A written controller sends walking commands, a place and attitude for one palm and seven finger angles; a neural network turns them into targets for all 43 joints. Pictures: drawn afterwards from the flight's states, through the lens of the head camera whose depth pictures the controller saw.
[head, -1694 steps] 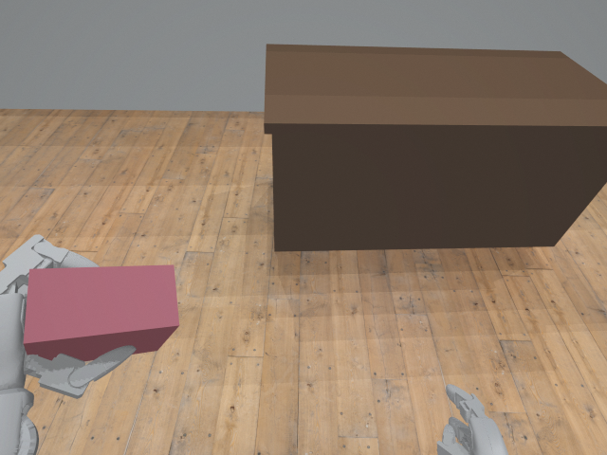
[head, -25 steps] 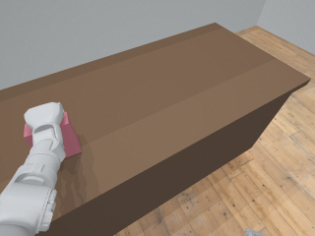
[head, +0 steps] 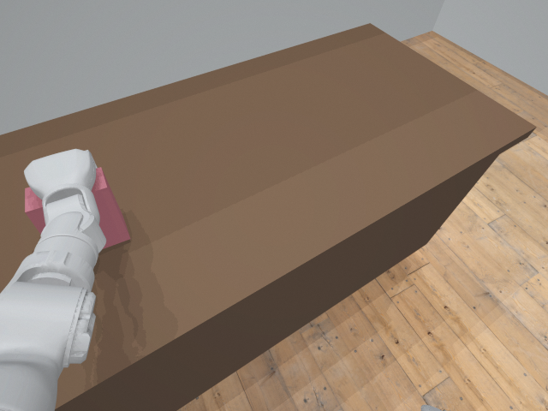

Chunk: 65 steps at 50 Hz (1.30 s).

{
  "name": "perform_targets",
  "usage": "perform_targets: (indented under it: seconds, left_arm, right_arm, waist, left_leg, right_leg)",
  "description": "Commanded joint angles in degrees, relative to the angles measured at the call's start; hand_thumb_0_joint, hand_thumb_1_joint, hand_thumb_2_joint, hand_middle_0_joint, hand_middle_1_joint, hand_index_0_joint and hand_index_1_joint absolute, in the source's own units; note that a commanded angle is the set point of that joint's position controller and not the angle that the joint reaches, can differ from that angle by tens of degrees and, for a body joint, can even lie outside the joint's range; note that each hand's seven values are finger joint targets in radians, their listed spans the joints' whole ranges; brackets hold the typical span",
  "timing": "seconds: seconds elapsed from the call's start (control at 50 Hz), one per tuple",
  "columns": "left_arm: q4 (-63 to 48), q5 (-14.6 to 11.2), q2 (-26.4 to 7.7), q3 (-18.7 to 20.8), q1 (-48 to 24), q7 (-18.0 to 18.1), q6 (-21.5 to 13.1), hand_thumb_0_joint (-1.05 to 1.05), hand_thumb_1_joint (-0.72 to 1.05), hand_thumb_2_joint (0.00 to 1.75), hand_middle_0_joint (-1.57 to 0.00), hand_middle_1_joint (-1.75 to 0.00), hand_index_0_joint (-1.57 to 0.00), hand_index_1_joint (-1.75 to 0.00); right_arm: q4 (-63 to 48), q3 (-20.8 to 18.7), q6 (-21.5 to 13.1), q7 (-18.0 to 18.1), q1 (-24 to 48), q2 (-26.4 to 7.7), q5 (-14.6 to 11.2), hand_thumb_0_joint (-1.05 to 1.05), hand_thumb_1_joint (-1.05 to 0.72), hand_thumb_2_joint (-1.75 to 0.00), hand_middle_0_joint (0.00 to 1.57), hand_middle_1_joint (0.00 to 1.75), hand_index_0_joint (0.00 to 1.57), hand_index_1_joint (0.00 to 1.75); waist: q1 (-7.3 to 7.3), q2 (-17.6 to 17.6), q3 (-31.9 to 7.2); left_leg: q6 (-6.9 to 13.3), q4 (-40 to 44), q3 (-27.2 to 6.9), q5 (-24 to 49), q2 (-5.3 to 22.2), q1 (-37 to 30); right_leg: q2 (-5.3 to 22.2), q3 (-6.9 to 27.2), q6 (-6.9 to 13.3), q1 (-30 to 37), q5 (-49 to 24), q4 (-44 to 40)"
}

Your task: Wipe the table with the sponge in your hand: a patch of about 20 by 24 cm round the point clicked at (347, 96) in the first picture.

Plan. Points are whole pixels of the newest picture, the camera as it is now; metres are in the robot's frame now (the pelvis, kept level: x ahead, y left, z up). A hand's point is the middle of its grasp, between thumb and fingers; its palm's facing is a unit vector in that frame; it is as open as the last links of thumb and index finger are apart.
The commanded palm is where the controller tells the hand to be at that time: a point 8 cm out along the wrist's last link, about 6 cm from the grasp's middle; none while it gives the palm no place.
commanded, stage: slide back across to the first lane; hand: left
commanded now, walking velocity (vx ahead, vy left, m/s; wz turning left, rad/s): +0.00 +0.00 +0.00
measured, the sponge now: (86, 223) +0.42 +0.31 -0.01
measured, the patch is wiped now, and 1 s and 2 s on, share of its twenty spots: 0.80 0.90 0.90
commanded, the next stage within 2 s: wipe back along the first lane in 0.58 s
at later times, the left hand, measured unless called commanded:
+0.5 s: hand (40, 205) +0.42 +0.36 +0.04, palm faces -0.09 -0.06 -0.99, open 10.5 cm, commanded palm +0.39 +0.36 +0.09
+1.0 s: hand (16, 227) +0.38 +0.38 +0.04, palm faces -0.05 -0.05 -1.00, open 10.5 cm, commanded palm +0.35 +0.36 +0.08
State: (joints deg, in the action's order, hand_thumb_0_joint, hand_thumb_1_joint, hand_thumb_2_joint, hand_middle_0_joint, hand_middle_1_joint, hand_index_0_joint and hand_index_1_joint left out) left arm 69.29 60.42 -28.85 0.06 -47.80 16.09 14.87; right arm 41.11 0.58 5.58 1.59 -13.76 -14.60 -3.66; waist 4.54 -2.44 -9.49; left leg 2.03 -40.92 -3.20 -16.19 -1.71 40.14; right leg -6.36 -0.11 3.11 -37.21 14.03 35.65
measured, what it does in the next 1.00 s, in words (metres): shifts its weight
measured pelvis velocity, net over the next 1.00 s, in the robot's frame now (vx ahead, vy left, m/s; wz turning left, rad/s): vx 0.05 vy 0.04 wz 0.02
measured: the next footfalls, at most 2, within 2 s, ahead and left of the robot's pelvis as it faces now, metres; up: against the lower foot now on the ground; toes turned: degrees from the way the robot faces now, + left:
none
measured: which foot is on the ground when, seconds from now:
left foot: down 0.00-1.00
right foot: down 0.00-1.00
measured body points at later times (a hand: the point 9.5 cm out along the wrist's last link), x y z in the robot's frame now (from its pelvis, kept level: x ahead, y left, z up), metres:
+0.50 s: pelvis +0.03 +0.03 +0.01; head +0.07 +0.04 +0.46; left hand +0.42 +0.36 +0.09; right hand +0.13 -0.24 -0.11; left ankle +0.03 +0.09 -0.71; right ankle +0.02 -0.09 -0.71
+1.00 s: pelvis +0.05 +0.04 +0.01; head +0.07 +0.05 +0.46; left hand +0.38 +0.38 +0.09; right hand +0.20 -0.21 -0.09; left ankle +0.03 +0.09 -0.71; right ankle +0.02 -0.09 -0.71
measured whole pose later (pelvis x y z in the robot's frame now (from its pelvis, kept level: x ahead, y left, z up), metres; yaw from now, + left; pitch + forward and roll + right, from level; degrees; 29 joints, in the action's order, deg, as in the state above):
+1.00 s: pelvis +0.05 +0.04 +0.01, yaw +1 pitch +10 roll -3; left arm 40.3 56.9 -28.3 0.7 -21.9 12.7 14.8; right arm 38.0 -0.5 9.7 -0.4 -10.3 -14.7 -4.2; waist -0.6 -2.6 -8.7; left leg 5.1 -35.4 -3.1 -18.0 -4.0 27.1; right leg -4.0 0.7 0.7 -22.8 15.5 28.2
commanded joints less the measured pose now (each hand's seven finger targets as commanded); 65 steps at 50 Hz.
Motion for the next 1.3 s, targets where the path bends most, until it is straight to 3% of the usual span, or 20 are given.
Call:
perform_targets:
  seconds: [0.0, 0.06, 0.2, 0.24, 0.36, 0.4, 0.44, 0.48, 0.5, 0.64, 0.7, 0.8, 0.86, 1.0, 1.02, 1.12, 1.16, 1.2, 1.26, 1.28]
  left_arm:
    - [-7.36, 1.95, -19.84, 3.82, -17.56, 2.64, 1.47, 0.0, 0.1, 1.3, -1.2, -1.6, -1.2, -1.6]
    - [-9.02, 2.17, -19.44, 3.27, -15.71, 2.37, 1.24, 0.0, 0.1, 1.3, -1.2, -1.6, -1.2, -1.6]
    - [-12.5, 1.86, -23.27, 6.44, -12.06, 1.39, 0.89, 0.0, 0.1, 1.3, -1.2, -1.6, -1.2, -1.6]
    - [-11.57, 2.37, -21.86, 5.21, -10.15, 1.02, 1.01, 0.0, 0.1, 1.3, -1.2, -1.6, -1.2, -1.6]
    - [-16.29, 1.57, -18.26, 3.99, -4.41, -0.92, -1.11, 0.0, 0.1, 1.3, -1.2, -1.6, -1.2, -1.6]
    - [-18.01, 1.18, -19.14, 5.38, -3.58, -1.31, -1.73, 0.0, 0.1, 1.3, -1.2, -1.6, -1.2, -1.6]
    - [-17.92, 1.17, -20.21, 5.85, -3.75, -1.44, -1.82, 0.0, 0.1, 1.3, -1.2, -1.6, -1.2, -1.6]
    - [-18.18, 1.54, -20.95, 6.54, -2.62, -1.46, -1.77, 0.0, 0.1, 1.3, -1.2, -1.6, -1.2, -1.6]
    - [-20.11, 1.59, -20.48, 6.1, -4.28, -1.71, -2.28, 0.0, 0.1, 1.3, -1.2, -1.6, -1.2, -1.6]
    - [-21.59, 1.64, -22.71, 8.52, 0.42, -2.38, -2.46, 0.0, 0.1, 1.3, -1.2, -1.6, -1.2, -1.6]
    - [-25.42, 0.81, -18.79, 6.84, 3.69, -3.13, -3.0, 0.0, 0.1, 1.3, -1.2, -1.6, -1.2, -1.6]
    - [-30.7, -1.07, -11.84, 2.7, 9.98, -4.26, -2.21, 0.0, 0.1, 1.3, -1.2, -1.6, -1.2, -1.6]
    - [-31.38, -2.22, -11.55, 2.96, 14.95, -4.32, -0.8, 0.0, 0.1, 1.3, -1.2, -1.6, -1.2, -1.6]
    - [-37.11, -2.98, -7.08, -0.34, 16.73, -4.9, 1.39, 0.0, 0.1, 1.3, -1.2, -1.6, -1.2, -1.6]
    - [-36.26, -3.0, -7.27, -0.04, 19.48, -4.83, 1.82, 0.0, 0.1, 1.3, -1.2, -1.6, -1.2, -1.6]
    - [-37.23, -3.17, -3.26, -3.18, 19.44, -4.76, 2.7, 0.0, 0.1, 1.3, -1.2, -1.6, -1.2, -1.6]
    - [-36.42, -3.06, -4.14, -2.49, 19.5, -4.48, 3.1, 0.0, 0.1, 1.3, -1.2, -1.6, -1.2, -1.6]
    - [-37.59, -3.07, -4.86, -1.9, 16.86, -4.29, 3.17, 0.0, 0.1, 1.3, -1.2, -1.6, -1.2, -1.6]
    - [-37.38, -2.8, -1.38, -4.97, 18.01, -4.24, 3.95, 0.0, 0.1, 1.3, -1.2, -1.6, -1.2, -1.6]
    - [-36.96, -3.02, -2.51, -3.65, 19.68, -4.16, 4.17, 0.0, 0.1, 1.3, -1.2, -1.6, -1.2, -1.6]
  right_arm:
    - [-5.51, -2.97, -1.52, 0.13, -1.02, -9.14, 0.0, 0.0, -0.9, -0.9, 0.2, 0.3, 0.2, 0.3]
    - [-5.95, -3.12, -1.36, -0.18, -1.52, -8.94, -0.16, 0.0, -0.9, -0.9, 0.2, 0.3, 0.2, 0.3]
    - [-6.52, -3.06, -1.06, -0.42, -0.05, -9.31, -0.41, 0.0, -0.9, -0.9, 0.2, 0.3, 0.2, 0.3]
    - [-6.35, -3.15, -1.05, -0.67, -0.22, -9.39, -0.45, 0.0, -0.9, -0.9, 0.2, 0.3, 0.2, 0.3]
    - [-7.28, -3.87, -0.89, -1.09, 0.46, -9.19, -0.48, 0.0, -0.9, -0.9, 0.2, 0.3, 0.2, 0.3]
    - [-7.55, -3.78, -0.62, -0.97, 1.32, -9.17, -0.44, 0.0, -0.9, -0.9, 0.2, 0.3, 0.2, 0.3]
    - [-7.28, -3.87, -0.07, -0.84, 1.03, -9.67, -0.51, 0.0, -0.9, -0.9, 0.2, 0.3, 0.2, 0.3]
    - [-7.35, -3.73, 0.37, -0.93, 1.58, -9.63, -0.51, 0.0, -0.9, -0.9, 0.2, 0.3, 0.2, 0.3]
    - [-7.65, -3.55, 0.34, -0.8, 2.63, -9.5, -0.46, 0.0, -0.9, -0.9, 0.2, 0.3, 0.2, 0.3]
    - [-8.04, -3.76, 1.68, -1.05, 2.93, -9.73, 0.05, 0.0, -0.9, -0.9, 0.2, 0.3, 0.2, 0.3]
    - [-9.0, -4.0, 1.72, -1.23, 4.27, -9.22, -0.17, 0.0, -0.9, -0.9, 0.2, 0.3, 0.2, 0.3]
    - [-9.89, -4.3, 1.78, -1.72, 5.5, -9.02, -0.37, 0.0, -0.9, -0.9, 0.2, 0.3, 0.2, 0.3]
    - [-9.96, -4.2, 2.18, -1.76, 5.8, -9.32, -0.53, 0.0, -0.9, -0.9, 0.2, 0.3, 0.2, 0.3]
    - [-10.67, -3.64, 2.12, -1.54, 9.16, -8.74, -0.79, 0.0, -0.9, -0.9, 0.2, 0.3, 0.2, 0.3]
    - [-10.75, -3.57, 2.11, -1.55, 8.76, -8.78, -0.78, 0.0, -0.9, -0.9, 0.2, 0.3, 0.2, 0.3]
    - [-11.08, -3.19, 2.02, -1.24, 10.41, -8.57, -0.74, 0.0, -0.9, -0.9, 0.2, 0.3, 0.2, 0.3]
    - [-11.13, -2.85, 2.17, -0.96, 10.87, -8.6, -0.8, 0.0, -0.9, -0.9, 0.2, 0.3, 0.2, 0.3]
    - [-11.05, -2.79, 2.14, -0.62, 11.44, -8.57, -0.89, 0.0, -0.9, -0.9, 0.2, 0.3, 0.2, 0.3]
    - [-11.4, -2.63, 1.99, -0.51, 12.04, -8.03, -0.95, 0.0, -0.9, -0.9, 0.2, 0.3, 0.2, 0.3]
    - [-11.44, -2.66, 1.95, -0.5, 12.24, -8.06, -0.99, 0.0, -0.9, -0.9, 0.2, 0.3, 0.2, 0.3]
  waist:
    - [-1.78, -1.06, -18.58]
    - [-1.99, -1.63, -18.94]
    - [-3.5, -1.4, -16.86]
    - [-3.19, -2.28, -14.08]
    - [-3.84, -3.06, -15.34]
    - [-4.38, -3.2, -15.74]
    - [-3.79, -0.67, -14.14]
    - [-4.38, -1.51, -13.73]
    - [-4.45, -3.96, -13.93]
    - [-5.57, -3.23, -16.0]
    - [-5.95, -3.22, -18.12]
    - [-5.3, -2.95, -16.29]
    - [-5.31, 0.31, -14.87]
    - [-5.76, -3.06, -10.78]
    - [-6.4, -2.81, -10.45]
    - [-5.85, -0.37, -8.16]
    - [-5.85, 1.08, -7.25]
    - [-5.83, 0.51, -6.97]
    - [-6.08, -0.41, -7.02]
    - [-6.54, -0.08, -6.79]
  left_leg:
    - [1.21, 4.86, -0.36, 4.4, 0.81, -8.57]
    - [1.24, 5.26, -0.36, 5.32, 0.72, -10.24]
    - [1.41, 7.07, -0.93, 7.79, 0.56, -11.98]
    - [1.39, 7.33, -1.03, 7.85, 0.67, -13.08]
    - [1.13, 7.07, -1.54, 13.85, 1.05, -18.3]
    - [0.95, 7.17, -1.81, 16.74, 1.15, -19.31]
    - [1.07, 7.23, -1.95, 15.87, 1.11, -18.92]
    - [0.83, 7.67, -2.1, 16.57, 0.94, -19.01]
    - [0.55, 7.67, -2.16, 19.23, 1.06, -20.27]
    - [-0.12, 6.91, -2.3, 25.48, 0.98, -22.38]
    - [-0.53, 6.66, -2.76, 31.88, 1.51, -24.7]
    - [-0.97, 6.1, -3.73, 36.71, 2.46, -27.82]
    - [-0.75, 6.53, -3.53, 32.97, 1.98, -26.8]
    - [-1.48, 8.91, -5.17, 28.17, 2.42, -27.88]
    - [-1.59, 9.15, -5.4, 26.68, 2.23, -27.86]
    - [-1.47, 10.5, -5.77, 18.99, 2.13, -26.67]
    - [-1.25, 11.04, -5.3, 15.38, 1.6, -24.26]
    - [-1.08, 11.57, -5.13, 13.77, 1.57, -23.99]
    - [-1.24, 11.68, -5.2, 11.93, 1.29, -24.58]
    - [-0.99, 11.7, -4.87, 11.4, 1.18, -24.23]
  right_leg:
    - [3.23, 2.92, 0.18, 12.59, -5.19, -4.98]
    - [2.96, 2.33, 0.09, 13.31, -5.15, -5.02]
    - [2.93, 2.32, 0.52, 16.17, -6.86, -6.13]
    - [2.77, 1.64, 0.61, 14.52, -5.94, -6.52]
    - [2.54, 1.26, 1.13, 15.13, -10.05, -6.68]
    - [2.53, 1.32, 1.45, 15.84, -12.38, -6.53]
    - [2.55, 0.99, 1.15, 15.74, -11.9, -6.79]
    - [2.66, 0.79, 1.38, 16.17, -12.09, -6.83]
    - [2.66, 0.93, 1.73, 15.59, -13.35, -6.59]
    - [2.78, 0.67, 1.84, 18.34, -17.95, -6.42]
    - [3.03, 0.89, 1.78, 19.4, -21.41, -6.4]
    - [2.72, 0.43, 1.5, 17.22, -21.56, -6.88]
    - [2.67, 0.49, 1.23, 18.62, -21.21, -7.43]
    - [2.61, -0.52, 1.92, 16.35, -12.95, -8.22]
    - [2.39, -0.87, 2.0, 16.42, -11.38, -8.32]
    - [2.22, -0.98, 2.17, 15.16, -7.2, -8.65]
    - [2.31, -0.7, 2.28, 15.91, -6.41, -8.77]
    - [2.43, -0.2, 2.55, 16.36, -5.77, -8.82]
    - [2.32, -0.47, 2.55, 15.46, -4.31, -8.71]
    - [2.34, -0.17, 2.63, 16.04, -4.16, -9.0]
